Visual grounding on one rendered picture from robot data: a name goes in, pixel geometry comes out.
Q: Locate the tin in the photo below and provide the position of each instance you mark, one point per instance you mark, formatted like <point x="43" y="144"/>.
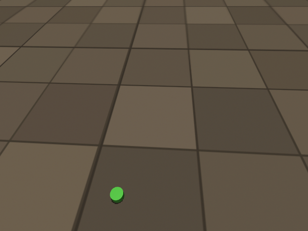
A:
<point x="117" y="194"/>

